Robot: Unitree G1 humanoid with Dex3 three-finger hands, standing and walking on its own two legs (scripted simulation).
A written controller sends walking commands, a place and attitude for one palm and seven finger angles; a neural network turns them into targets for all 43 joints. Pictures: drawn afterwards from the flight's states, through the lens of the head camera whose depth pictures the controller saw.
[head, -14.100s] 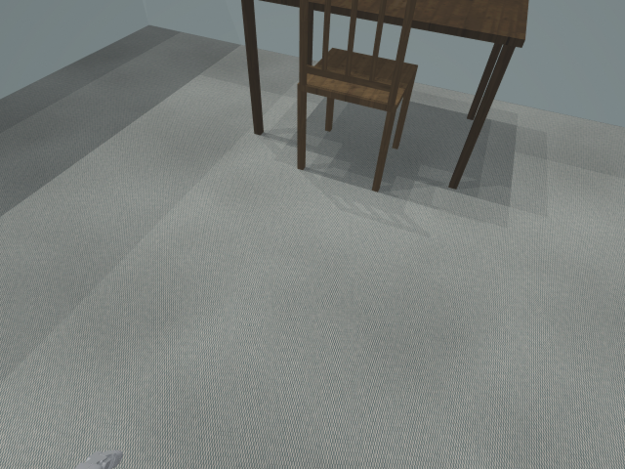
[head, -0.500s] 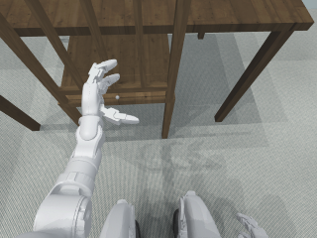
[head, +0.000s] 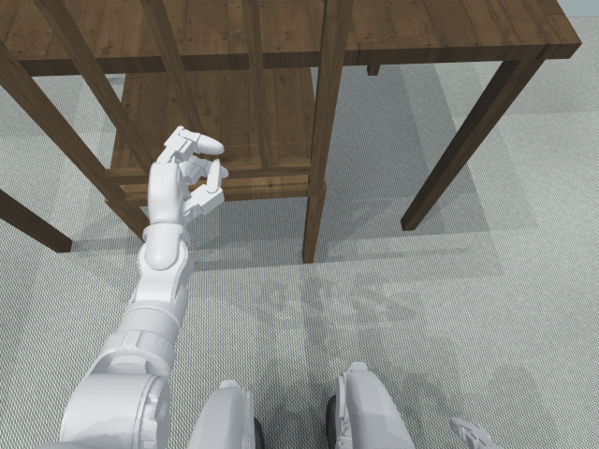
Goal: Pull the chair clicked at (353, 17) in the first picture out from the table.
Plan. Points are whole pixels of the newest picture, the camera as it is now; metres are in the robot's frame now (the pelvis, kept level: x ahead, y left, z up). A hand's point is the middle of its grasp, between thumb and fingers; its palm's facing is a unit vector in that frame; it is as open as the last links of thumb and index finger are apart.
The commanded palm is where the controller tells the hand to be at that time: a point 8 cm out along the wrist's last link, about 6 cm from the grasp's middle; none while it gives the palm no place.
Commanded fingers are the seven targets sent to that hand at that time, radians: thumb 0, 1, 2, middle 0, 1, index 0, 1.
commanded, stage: hook a spindle and tug to test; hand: left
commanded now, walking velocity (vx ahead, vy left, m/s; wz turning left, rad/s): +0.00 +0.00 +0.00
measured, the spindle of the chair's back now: (185, 98) +0.57 +0.13 +0.06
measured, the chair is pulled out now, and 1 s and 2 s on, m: -0.10 -0.10 -0.10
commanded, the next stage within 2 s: open the thumb and straighten the fingers in 0.58 s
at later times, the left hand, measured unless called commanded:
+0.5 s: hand (214, 214) +0.41 +0.09 +0.02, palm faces -0.02 -1.00 -0.05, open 4.4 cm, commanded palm +0.38 +0.14 +0.02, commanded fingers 0.00 0.90 0.90 -0.50 -1.45 -0.50 -1.45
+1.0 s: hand (213, 221) +0.40 +0.09 +0.02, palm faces -0.07 -0.99 -0.10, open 10.0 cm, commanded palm +0.38 +0.14 +0.02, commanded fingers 0.00 -0.55 0.20 -0.32 -0.94 -0.32 -0.94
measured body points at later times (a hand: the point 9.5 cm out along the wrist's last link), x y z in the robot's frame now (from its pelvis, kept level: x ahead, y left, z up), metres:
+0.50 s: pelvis +0.00 +0.00 +0.00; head +0.13 +0.00 +0.43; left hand +0.41 +0.14 +0.03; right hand +0.12 -0.25 -0.12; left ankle +0.01 +0.11 -0.62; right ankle +0.04 -0.12 -0.62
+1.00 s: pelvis +0.00 +0.00 +0.00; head +0.12 -0.01 +0.43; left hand +0.40 +0.15 +0.03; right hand +0.11 -0.26 -0.12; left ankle +0.01 +0.11 -0.62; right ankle +0.04 -0.12 -0.62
